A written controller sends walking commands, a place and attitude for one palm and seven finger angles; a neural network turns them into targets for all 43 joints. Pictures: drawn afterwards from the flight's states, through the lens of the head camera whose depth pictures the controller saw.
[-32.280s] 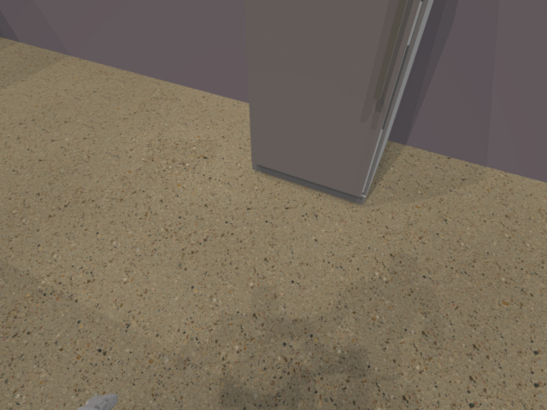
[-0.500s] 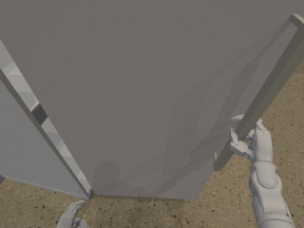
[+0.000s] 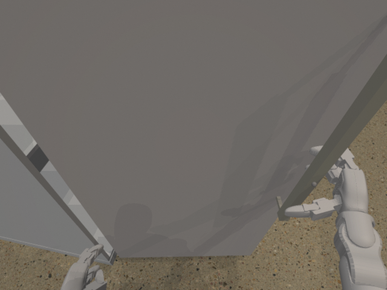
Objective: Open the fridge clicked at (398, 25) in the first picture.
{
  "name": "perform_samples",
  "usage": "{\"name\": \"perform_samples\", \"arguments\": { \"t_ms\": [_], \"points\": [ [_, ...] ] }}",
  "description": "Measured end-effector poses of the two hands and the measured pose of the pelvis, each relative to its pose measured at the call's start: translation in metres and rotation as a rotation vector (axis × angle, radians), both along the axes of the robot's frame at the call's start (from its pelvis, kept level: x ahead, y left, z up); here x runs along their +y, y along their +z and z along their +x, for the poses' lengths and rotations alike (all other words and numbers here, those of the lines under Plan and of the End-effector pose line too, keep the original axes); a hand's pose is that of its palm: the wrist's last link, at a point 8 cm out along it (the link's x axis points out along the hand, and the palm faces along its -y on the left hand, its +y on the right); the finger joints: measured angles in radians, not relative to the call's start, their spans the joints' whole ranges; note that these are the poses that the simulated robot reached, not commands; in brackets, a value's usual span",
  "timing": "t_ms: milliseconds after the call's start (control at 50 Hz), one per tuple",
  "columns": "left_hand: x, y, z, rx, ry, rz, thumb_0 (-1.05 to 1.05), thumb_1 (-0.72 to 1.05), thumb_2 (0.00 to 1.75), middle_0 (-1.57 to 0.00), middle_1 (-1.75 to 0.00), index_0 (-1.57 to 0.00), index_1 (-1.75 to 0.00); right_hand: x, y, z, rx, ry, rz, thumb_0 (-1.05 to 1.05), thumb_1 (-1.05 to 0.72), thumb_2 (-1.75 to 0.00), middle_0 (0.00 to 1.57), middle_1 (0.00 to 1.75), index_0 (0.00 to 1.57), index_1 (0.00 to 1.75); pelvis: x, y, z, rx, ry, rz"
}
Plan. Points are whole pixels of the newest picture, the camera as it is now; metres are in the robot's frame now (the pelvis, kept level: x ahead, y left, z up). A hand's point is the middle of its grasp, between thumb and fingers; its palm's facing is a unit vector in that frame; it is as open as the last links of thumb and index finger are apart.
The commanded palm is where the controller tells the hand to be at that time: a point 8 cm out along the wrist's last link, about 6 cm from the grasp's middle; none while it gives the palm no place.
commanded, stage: loosen the grip on the handle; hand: right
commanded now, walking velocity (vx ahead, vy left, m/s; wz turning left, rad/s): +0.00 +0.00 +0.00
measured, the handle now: (319, 152) +0.36 -0.22 +0.13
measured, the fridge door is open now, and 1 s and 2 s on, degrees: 77 77 77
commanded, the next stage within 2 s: slip the hand off the handle in 0.10 s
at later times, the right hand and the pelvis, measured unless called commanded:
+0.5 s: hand (345, 191) +0.29 -0.26 +0.10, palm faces +0.24 +0.94 -0.25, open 14.6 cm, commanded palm +0.26 -0.30 +0.11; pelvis +0.00 +0.00 +0.00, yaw -1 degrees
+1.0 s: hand (361, 203) +0.28 -0.29 +0.09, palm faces +0.18 +0.95 -0.23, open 14.7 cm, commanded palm +0.23 -0.33 +0.11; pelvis -0.02 -0.02 -0.01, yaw +0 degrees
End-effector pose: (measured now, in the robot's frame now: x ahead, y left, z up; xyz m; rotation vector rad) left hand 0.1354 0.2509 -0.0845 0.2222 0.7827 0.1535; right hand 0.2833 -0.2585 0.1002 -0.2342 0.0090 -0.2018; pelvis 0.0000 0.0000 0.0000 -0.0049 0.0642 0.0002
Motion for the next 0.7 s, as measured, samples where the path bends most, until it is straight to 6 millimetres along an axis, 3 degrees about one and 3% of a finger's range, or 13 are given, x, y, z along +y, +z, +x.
{"name": "perform_samples", "arguments": {
  "t_ms": [80,160,240,300,500,700],
  "points": [
    [-0.006,-0.003,0.018,-0.013,-0.018,-0.012,0.01,0.90,0.90,-0.20,-0.30,-0.20,-0.30,-0.007,0.001,0.001,0.012,-0.029,-0.006,0.00,0.50,-0.22,0.32,1.23,0.31,1.23,0.001,-0.001,0.007,0.009,-0.006,0.002],
    [-0.013,-0.005,0.031,-0.034,-0.033,-0.029,0.01,0.90,0.89,-0.20,-0.30,-0.20,-0.30,0.000,0.005,-0.003,-0.001,0.009,-0.016,-0.01,0.53,-0.21,0.28,1.19,0.28,1.20,-0.001,-0.002,0.013,0.012,-0.012,0.002],
    [-0.018,-0.008,0.036,-0.034,-0.041,-0.035,0.01,0.90,0.89,-0.20,-0.30,-0.20,-0.30,0.002,0.004,-0.004,0.003,0.026,-0.002,-0.01,0.54,-0.20,0.27,1.17,0.27,1.17,0.000,-0.003,0.014,0.012,-0.015,-0.002],
    [-0.019,-0.007,0.036,-0.028,-0.034,-0.033,0.01,0.90,0.89,-0.20,-0.30,-0.20,-0.30,-0.009,0.003,-0.006,0.016,-0.007,-0.001,-0.01,0.55,-0.20,0.26,1.16,0.27,1.17,0.001,-0.003,0.014,0.010,-0.011,-0.005],
    [-0.011,-0.008,0.018,-0.018,-0.015,0.003,0.01,0.90,0.89,-0.20,-0.30,-0.20,-0.30,-0.045,0.013,-0.022,-0.007,-0.039,-0.021,-0.01,0.55,-0.20,0.25,1.15,0.26,1.16,-0.002,-0.003,0.001,-0.007,-0.017,0.006],
    [-0.006,-0.010,-0.018,0.016,0.026,0.040,0.01,0.90,0.89,-0.20,-0.30,-0.20,-0.30,-0.058,0.006,-0.014,0.005,-0.020,-0.006,-0.01,0.55,-0.20,0.25,1.15,0.26,1.15,-0.006,-0.005,-0.018,-0.002,-0.014,0.012]
  ]
}}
